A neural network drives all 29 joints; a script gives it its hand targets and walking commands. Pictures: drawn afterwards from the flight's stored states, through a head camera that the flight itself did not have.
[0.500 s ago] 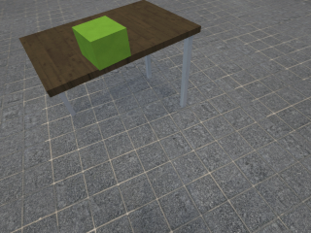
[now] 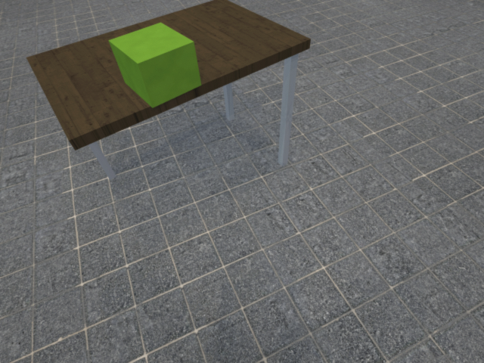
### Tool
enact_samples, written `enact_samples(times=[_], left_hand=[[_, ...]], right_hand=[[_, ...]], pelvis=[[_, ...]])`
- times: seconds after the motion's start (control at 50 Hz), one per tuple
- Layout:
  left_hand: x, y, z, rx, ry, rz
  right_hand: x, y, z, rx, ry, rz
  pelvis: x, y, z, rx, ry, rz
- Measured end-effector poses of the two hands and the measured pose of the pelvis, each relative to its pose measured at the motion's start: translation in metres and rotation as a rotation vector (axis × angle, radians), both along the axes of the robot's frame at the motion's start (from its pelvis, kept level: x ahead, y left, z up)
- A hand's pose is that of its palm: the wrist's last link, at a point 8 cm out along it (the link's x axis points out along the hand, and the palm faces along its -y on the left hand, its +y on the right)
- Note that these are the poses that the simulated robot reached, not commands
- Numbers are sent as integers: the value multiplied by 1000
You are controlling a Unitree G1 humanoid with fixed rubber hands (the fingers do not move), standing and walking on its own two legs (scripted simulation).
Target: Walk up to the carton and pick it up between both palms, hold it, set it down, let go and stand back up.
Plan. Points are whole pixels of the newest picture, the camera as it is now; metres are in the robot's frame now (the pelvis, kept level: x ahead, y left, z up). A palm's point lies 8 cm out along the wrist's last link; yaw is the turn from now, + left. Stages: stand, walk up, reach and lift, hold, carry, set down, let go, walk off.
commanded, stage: stand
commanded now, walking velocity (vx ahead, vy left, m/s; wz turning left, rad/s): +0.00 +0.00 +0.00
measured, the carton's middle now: (156, 63) +0.96 +0.30 +0.01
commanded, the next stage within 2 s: walk up in 0.30 s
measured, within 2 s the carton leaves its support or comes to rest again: neither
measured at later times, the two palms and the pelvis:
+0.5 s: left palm out of the picture -0.02 +0.20 -0.15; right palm out of the picture -0.03 -0.20 -0.15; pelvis +0.02 +0.00 +0.00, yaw +0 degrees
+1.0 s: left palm out of the picture +0.07 +0.37 -0.18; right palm (327, 356) +0.16 -0.12 -0.15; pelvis +0.14 +0.12 -0.03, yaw +12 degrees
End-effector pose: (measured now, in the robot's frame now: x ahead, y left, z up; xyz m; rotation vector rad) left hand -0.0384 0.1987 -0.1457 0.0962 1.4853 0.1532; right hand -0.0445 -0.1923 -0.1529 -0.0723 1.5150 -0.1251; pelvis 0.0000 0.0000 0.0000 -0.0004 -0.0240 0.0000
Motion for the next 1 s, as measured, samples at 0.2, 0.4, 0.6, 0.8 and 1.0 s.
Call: enact_samples(times=[0.2,0.4,0.6,0.8,1.0], left_hand=[[9,-1,1,3,-20,6],[17,0,0,3,-25,7],[27,18,-2,48,-124,62],[-17,78,-14,47,66,137],[107,167,-31,56,-58,75]], right_hand=[[9,-4,0,-9,-11,1],[11,-6,2,-16,-2,-5],[25,-17,2,-41,23,110],[153,-6,19,-149,-144,258],[205,73,0,-131,-142,214]], pelvis=[[5,-1,0,0,2,1],[13,-2,0,-3,4,7],[25,7,-4,-23,-12,86],[75,59,-14,-39,-45,170],[140,119,-31,12,-55,218]])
